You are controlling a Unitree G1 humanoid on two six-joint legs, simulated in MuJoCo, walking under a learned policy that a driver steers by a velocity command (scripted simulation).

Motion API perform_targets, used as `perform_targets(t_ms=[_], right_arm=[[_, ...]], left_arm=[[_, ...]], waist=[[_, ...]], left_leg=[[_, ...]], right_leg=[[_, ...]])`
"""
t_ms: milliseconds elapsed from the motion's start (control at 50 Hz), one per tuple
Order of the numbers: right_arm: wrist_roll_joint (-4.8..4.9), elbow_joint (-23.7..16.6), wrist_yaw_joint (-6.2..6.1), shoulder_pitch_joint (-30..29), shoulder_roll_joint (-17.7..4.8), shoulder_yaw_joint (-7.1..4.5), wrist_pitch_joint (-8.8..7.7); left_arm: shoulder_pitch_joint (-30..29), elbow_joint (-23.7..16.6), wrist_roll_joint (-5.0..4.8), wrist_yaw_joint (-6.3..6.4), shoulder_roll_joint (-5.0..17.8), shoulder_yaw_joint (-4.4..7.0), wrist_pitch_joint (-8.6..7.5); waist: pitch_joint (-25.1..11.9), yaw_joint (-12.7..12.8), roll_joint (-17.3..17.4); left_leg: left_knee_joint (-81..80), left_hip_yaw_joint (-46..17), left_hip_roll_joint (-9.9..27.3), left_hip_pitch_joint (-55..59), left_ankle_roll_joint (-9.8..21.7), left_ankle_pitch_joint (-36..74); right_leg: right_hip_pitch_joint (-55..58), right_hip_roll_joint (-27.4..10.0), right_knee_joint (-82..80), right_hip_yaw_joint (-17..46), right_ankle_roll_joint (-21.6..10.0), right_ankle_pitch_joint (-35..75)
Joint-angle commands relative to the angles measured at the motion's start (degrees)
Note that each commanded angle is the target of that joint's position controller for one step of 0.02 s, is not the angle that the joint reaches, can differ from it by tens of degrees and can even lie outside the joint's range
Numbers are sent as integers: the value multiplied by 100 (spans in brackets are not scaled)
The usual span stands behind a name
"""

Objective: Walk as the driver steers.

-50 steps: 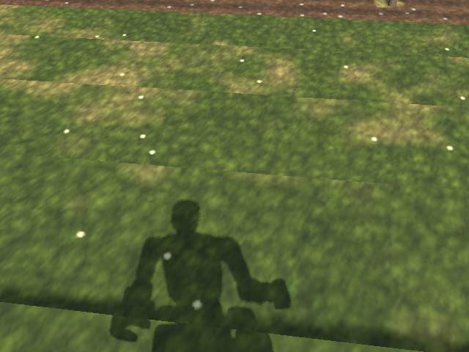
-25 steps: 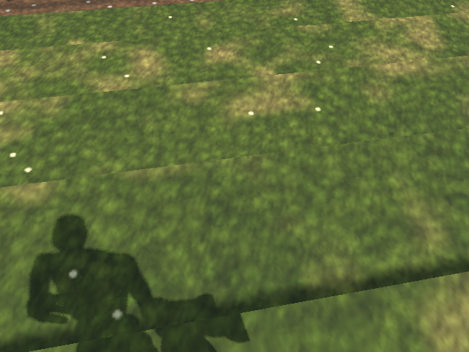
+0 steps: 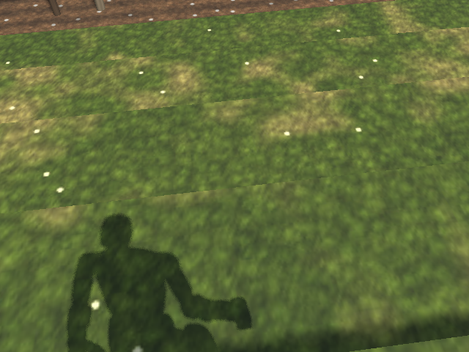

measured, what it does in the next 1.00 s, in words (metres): goes down: left foot, then right foot 0.19 m lower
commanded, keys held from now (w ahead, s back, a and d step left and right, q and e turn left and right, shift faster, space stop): w+q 0.50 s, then w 0.12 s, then w+e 0.38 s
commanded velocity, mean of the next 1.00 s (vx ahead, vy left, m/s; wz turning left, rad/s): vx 0.49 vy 0.00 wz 0.25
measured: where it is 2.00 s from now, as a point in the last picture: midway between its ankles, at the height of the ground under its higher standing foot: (239, 254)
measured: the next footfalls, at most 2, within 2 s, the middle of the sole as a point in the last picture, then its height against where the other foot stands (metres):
left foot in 0.10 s outside the picture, level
right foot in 0.90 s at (261, 295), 0.19 m lower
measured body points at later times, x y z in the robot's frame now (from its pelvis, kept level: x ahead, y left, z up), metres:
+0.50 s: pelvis +0.25 +0.05 +0.01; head +0.26 +0.07 +0.46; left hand +0.35 +0.34 -0.09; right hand +0.36 -0.22 -0.09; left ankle +0.20 +0.08 -0.73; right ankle +0.40 -0.09 -0.65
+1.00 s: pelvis +0.61 +0.03 -0.19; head +0.65 +0.03 +0.26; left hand +0.64 +0.31 -0.32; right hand +0.67 -0.23 -0.33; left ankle +0.39 +0.11 -0.63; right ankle +0.69 -0.02 -0.92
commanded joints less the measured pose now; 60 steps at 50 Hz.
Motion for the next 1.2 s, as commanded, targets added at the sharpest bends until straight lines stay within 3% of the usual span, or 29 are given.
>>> perform_targets(t_ms=[20, 60, 100, 120, 140, 160, 200, 240, 300, 380, 460, 540, 580, 640, 680, 740, 820, 880, 900, 920, 940, 960, 980, 1000, 1020, 1040, 1060, 1120, 1200], right_arm=[[6, -813, 109, -1154, -201, 21, -156], [56, -721, 71, -661, -299, -27, -169], [43, -260, -44, 919, -569, -172, -249], [-16, -83, -148, 1752, -942, -299, -262], [35, -192, -225, 1529, -1493, -446, -233], [255, -215, -199, 1490, -1440, -464, -203], [223, -135, -258, 968, -1076, -380, -193], [189, -153, -250, 560, -750, -270, -269], [258, -118, -214, 508, -844, -256, -412], [240, -61, -266, 751, -970, -283, -346], [118, -108, -295, 997, -985, -296, -326], [70, -69, -384, 1387, -1024, -320, -268], [68, 418, -477, 2409, -1116, -372, -390], [111, 614, -543, 2521, -1193, -408, -565], [48, 475, -569, 1645, -922, -283, -662], [121, 413, -611, 1275, -866, -175, -766], [-72, 777, -731, 1769, -764, -63, -739], [-62, 1073, -736, 1697, -738, 24, -603], [47, 1055, -692, 1534, -724, -3, -558], [57, 1079, -663, 1560, -379, -21, -498], [438, 834, -703, 2400, -360, 29, -569], [291, 860, -719, 2056, -553, 122, -574], [160, 569, -664, 1486, -662, 174, -528], [-140, 567, -585, 850, -755, 180, -534], [-295, 497, -477, 454, -790, 143, -494], [-247, 333, -427, -7, -694, 126, -435], [-109, 45, -369, -635, -454, 210, -341], [-99, 152, -285, -312, -46, 344, -415], [68, -9, -301, -1128, -85, 325, -447]], left_arm=[[47, -114, -24, 81, 844, 159, -85], [-88, -64, 13, 137, 1069, 189, -62], [-142, -54, 78, 198, 1235, 231, 36], [-160, -195, 16, 184, 1146, 199, 27], [135, -516, -58, 2, 430, 59, -3], [-412, -636, 14, -31, 902, 171, -58], [-825, -800, -53, -44, 932, 125, -204], [-683, -768, 101, -19, 842, 109, -43], [-670, -831, 164, 26, 775, 131, 273], [-1357, -1077, 221, -36, 578, 78, 374], [-1399, -992, 186, -78, 990, 250, 286], [-1757, -1092, 231, -190, 1047, 281, 227], [-2625, -1389, 160, -163, 1279, 434, 190], [-2852, -1474, 137, -178, 1321, 493, 112], [-2979, -1566, 114, -326, 1003, 373, 104], [-2491, -1368, 64, -565, 624, 244, 83], [-2410, -1221, -47, -296, 700, 262, -6], [105, -236, 96, -42, 770, 353, -20], [1001, 138, 189, -35, 956, 462, -5], [1370, 323, 216, -99, 1323, 526, 27], [1406, 99, 179, -156, 1508, 509, 0], [1392, 115, -6, -218, 1351, 556, 77], [991, 91, -122, -82, 1798, 726, 124], [539, -84, -15, 30, 1441, 647, 135], [421, -66, -19, 51, 1156, 508, 83], [239, 75, 28, 13, 977, 388, -21], [1, 158, -38, 25, 945, 361, -98], [-161, 152, -59, -38, 795, 327, -129], [320, 185, -278, -72, 633, 338, 30]], waist=[[716, 164, -518], [234, -137, -805], [-739, -829, -808], [-1335, -1204, -324], [-1836, -642, 1089], [-2149, -881, 565], [-737, -555, -139], [-252, -96, -319], [-165, 67, -119], [-149, -156, 99], [-491, -295, -3], [-167, -491, 158], [283, -946, 361], [505, -978, 348], [486, -763, 223], [140, -637, -60], [578, -924, -246], [-326, 54, -469], [-542, 519, -1017], [-547, 491, -1481], [-1645, -135, -1884], [-2180, 255, -921], [-2330, 294, -929], [-1757, 288, -276], [-1070, 158, -15], [-263, -165, 338], [502, -396, 236], [-57, -458, -733], [-292, 12, -416]], left_leg=[[-923, 459, -136, 51, 239, -22], [-1068, 707, -476, 893, 484, -466], [-1370, 530, -791, 2659, 764, -806], [-1780, -535, -83, 4065, 1056, -1523], [-2219, -3688, 1563, 5677, 1829, -2074], [-2767, -4804, 1722, 5872, 2043, -1727], [-2931, -3231, 1463, 4346, 1690, -204], [-3083, -2471, 944, 3133, 1366, 650], [-3381, -1860, 520, 2346, 1334, 1274], [-3376, -1738, 280, 2379, 1103, 1611], [-2882, -2161, 410, 3153, 1159, 1544], [-2485, -2685, 646, 4115, 1529, 1710], [-2335, -3237, 927, 5581, 1597, 980], [-2209, -3180, 1055, 6040, 1500, 1086], [-2234, -2381, 345, 3918, 1115, 12], [-1954, -2028, 114, 2203, 839, -1040], [-817, -1553, -14, 3181, 607, -686], [2535, -969, -299, 3869, 651, 889], [4441, -474, -578, 2800, 508, -232], [7003, -141, -1127, 727, 278, -4341], [7405, -907, -873, -1036, 114, -4507], [7285, -602, -400, -1697, 22, -3805], [7307, -298, -283, -2390, -81, -3157], [6471, -465, 206, -2245, -17, -2460], [6014, -445, 283, -1783, -23, -2518], [4437, -638, 462, -1435, -63, -1710], [2642, -460, 519, -510, -275, -1262], [716, -173, 248, 1360, -347, 397], [-375, -111, -32, 1355, -282, 1037]], right_leg=[[-499, -1574, -30, 120, -445, 4331], [-238, -1627, 809, -96, -327, 6346], [-519, -1576, 2997, -289, -238, 6683], [-1564, -1345, 4742, -413, -169, 5144], [-4018, -111, 6910, -183, 122, -356], [-4781, 32, 7617, 1016, 78, -645], [-4892, -547, 6945, 1056, 46, 270], [-4257, -810, 6116, 1041, 172, 270], [-3623, -829, 5025, 903, 458, 437], [-3911, -672, 4408, 646, 592, 1433], [-4477, -672, 4975, 860, 458, 1983], [-5496, -697, 4932, 991, 322, 1434], [-7207, -851, 4470, 1518, 330, 1396], [-7863, -842, 3958, 1611, 362, 1192], [-5819, -657, 2823, 1169, 350, 3069], [-3706, -564, 2659, 975, -6, 4858], [-3635, -662, 1242, 839, 78, 4829], [-1788, -588, -146, 460, -37, 5822], [-337, -685, -288, 509, -105, 6000], [1094, -1220, 1166, 1058, -301, 6907], [3314, -2434, 3580, 2250, -818, 10027], [3341, -2560, 3112, 2667, -1182, 9204], [2799, -2847, 2075, 3852, -2091, 4701], [1284, -2759, 1169, 4374, -2099, 1555], [-166, -2596, 911, 4508, -2056, 1456], [-1531, -2341, 769, 3999, -1772, 1835], [-3155, -1738, 199, 3364, -1483, 2226], [-3585, -860, 412, 2170, -1191, 4446], [-2396, -858, 803, 2429, -847, 4040]])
